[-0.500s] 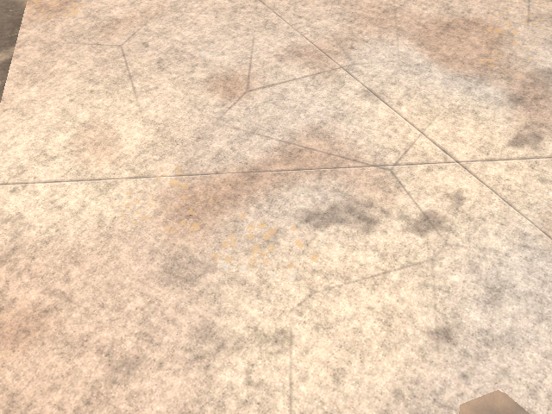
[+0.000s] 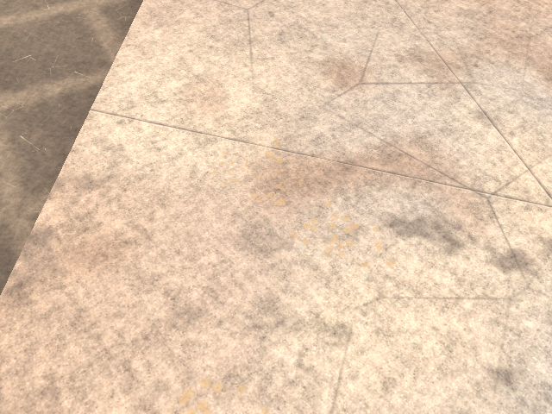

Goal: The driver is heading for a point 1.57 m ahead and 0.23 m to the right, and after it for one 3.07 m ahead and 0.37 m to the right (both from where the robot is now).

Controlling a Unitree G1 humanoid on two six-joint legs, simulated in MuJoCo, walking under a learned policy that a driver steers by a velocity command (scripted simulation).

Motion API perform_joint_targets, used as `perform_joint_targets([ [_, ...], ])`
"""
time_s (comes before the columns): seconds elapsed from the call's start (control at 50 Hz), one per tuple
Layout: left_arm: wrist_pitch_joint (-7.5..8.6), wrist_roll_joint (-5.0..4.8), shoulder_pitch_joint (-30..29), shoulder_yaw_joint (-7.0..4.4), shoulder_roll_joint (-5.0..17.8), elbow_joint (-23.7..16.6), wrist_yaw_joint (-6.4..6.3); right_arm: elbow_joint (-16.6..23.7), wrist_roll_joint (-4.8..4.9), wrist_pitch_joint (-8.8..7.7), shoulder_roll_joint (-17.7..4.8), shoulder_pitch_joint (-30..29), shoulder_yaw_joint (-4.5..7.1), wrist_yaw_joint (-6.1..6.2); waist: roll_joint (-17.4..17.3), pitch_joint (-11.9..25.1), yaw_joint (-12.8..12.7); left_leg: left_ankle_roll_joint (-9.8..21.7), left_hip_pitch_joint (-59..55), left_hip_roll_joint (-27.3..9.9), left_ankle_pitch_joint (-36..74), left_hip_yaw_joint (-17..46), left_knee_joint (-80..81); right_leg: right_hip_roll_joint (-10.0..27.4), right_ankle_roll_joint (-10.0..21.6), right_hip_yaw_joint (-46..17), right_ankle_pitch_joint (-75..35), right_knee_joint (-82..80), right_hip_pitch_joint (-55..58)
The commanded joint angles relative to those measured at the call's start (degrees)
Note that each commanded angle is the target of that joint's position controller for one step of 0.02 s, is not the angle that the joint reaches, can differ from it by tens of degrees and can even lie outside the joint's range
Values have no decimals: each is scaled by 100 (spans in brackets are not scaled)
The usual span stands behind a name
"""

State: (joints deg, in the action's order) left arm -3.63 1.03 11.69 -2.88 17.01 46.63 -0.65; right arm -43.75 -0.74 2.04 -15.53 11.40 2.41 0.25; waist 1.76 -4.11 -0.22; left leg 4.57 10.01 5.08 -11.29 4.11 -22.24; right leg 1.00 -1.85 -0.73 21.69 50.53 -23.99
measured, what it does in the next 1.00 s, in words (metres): steps on the spot: right foot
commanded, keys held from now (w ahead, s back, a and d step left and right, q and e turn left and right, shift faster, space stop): no key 1.00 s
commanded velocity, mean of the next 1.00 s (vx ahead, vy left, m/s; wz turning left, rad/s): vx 0.00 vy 0.00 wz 0.05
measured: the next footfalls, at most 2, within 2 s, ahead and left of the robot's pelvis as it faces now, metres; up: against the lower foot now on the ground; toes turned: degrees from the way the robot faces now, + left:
right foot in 0.16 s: +0.05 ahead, -0.13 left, +0.00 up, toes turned +2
left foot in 1.96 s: +0.15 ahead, +0.08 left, +0.00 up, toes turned +4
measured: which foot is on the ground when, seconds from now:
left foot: down 0.00-1.00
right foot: up 0.00-0.14, down 0.16-1.00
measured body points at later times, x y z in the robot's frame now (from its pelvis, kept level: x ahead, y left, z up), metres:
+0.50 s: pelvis +0.01 -0.03 +0.00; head +0.01 -0.04 +0.45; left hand +0.09 +0.22 -0.13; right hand +0.05 -0.30 -0.15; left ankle +0.00 +0.08 -0.75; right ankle +0.01 -0.13 -0.75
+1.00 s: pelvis +0.01 -0.04 +0.00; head +0.02 -0.05 +0.45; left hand +0.03 +0.20 -0.15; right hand +0.02 -0.28 -0.16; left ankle +0.00 +0.08 -0.75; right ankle +0.01 -0.13 -0.75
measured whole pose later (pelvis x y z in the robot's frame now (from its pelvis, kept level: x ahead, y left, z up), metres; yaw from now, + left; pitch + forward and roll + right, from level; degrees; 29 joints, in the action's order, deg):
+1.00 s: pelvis +0.01 -0.04 +0.00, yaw +1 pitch -1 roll +0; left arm 0.3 0.5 14.5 1.2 10.9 63.4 -2.0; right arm -66.2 -0.5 0.6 -11.2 14.0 -1.3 2.3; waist -0.5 -1.5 0.1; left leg 0.3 7.4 2.4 -12.0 5.3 -20.8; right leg -3.3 3.2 -0.5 12.1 21.1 -7.7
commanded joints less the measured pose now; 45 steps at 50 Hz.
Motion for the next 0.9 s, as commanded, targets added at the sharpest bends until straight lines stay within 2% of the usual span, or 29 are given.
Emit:
perform_joint_targets([
  [0.02, 57, -17, -134, -53, 364, -320, -34, 161, -57, -55, -844, 162, 166, 25, -873, 405, 190, 831, -253, -1532, 1655, 1177, 488, -42, 75, 13, 48, -579, 196],
  [0.08, 90, -64, -37, -25, 329, -237, -88, 82, -78, -56, -829, 32, 121, 24, -856, 393, 147, 777, 16, -1526, 1642, 1315, 361, -144, 177, 50, 65, -1282, 792],
  [0.12, 146, -59, 244, 18, 212, -92, -129, 30, -18, -56, -760, -165, 62, 51, -704, 408, -85, 576, 234, -1415, 1623, 1325, 137, -179, 265, 105, -596, -2453, 1484],
  [0.14, 214, -15, 335, 47, 208, -41, -156, -12, 9, -78, -653, -146, 10, 63, -499, 432, -158, 324, 505, -1318, 1368, 1315, 57, 12, 313, -142, -1370, -3243, 2030],
  [0.16, 306, 87, 374, 41, 449, -35, -199, -15, 15, -128, -394, 18, -81, 53, 35, 606, -22, 44, 731, -1035, 829, 1091, -230, 795, 439, -990, -1773, -3584, 2468],
  [0.18, 342, 29, -81, 9, 817, -109, -170, -119, 76, -113, -333, 390, -76, 46, 561, 490, 393, -113, 540, -345, -273, 516, -179, 1357, 850, -1535, -2600, -3494, 1902],
  [0.2, 359, -17, -245, 59, 584, -80, -99, -312, 5, -62, -449, 374, -76, 78, 524, 520, 300, -164, -157, -404, -461, 387, -45, 1369, 1018, -1411, -2334, -3416, 1344],
  [0.22, 384, -10, -353, 124, 409, -62, -57, -385, -24, -52, -466, 288, -79, 77, 537, 431, 300, -160, -373, -464, -85, 489, 182, 1048, 821, -1192, -1821, -3436, 1201],
  [0.24, 385, -12, -341, 136, 386, -17, -53, -468, -14, -63, -535, 184, -59, 69, 499, 318, 200, -170, -346, -514, 214, 565, 250, 747, 626, -967, -1415, -3466, 1221],
  [0.28, 395, -54, -128, 133, 442, 150, -101, -589, -12, -102, -602, 162, -42, 41, 473, 277, 121, -179, -200, -632, 569, 613, 283, 540, 507, -787, -1423, -3434, 1453],
  [0.34, 392, -68, 1, 142, 382, 331, -103, -869, 11, -150, -462, 225, -95, 80, 25, 286, 53, -233, 21, -665, 535, 635, 432, 528, 555, -730, -1521, -3326, 1747],
  [0.46, 403, -52, -7, 168, 340, 654, -104, -1299, 17, -159, -397, 245, -135, 123, -173, 220, 28, -262, 28, -711, 536, 646, 534, 479, 585, -706, -1441, -3343, 1728],
  [0.66, 416, -56, 134, 247, 208, 1139, -116, -1813, 23, -163, -333, 389, -210, 171, -169, 203, 53, -245, -61, -788, 593, 602, 503, 409, 583, -682, -1506, -3370, 1667],
  [0.9, 422, -57, 431, 312, 21, 1516, -148, -2138, 28, -164, -137, 516, -284, 213, -155, 128, 49, -252, -37, -814, 613, 526, 424, 362, 582, -673, -1595, -3342, 1607],
])
Keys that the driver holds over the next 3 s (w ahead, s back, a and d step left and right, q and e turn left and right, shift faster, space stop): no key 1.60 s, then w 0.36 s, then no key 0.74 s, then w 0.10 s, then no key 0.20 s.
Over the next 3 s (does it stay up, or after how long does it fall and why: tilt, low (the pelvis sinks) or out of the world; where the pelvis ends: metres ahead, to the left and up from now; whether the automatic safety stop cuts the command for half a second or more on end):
stays up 0.31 0.02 -0.01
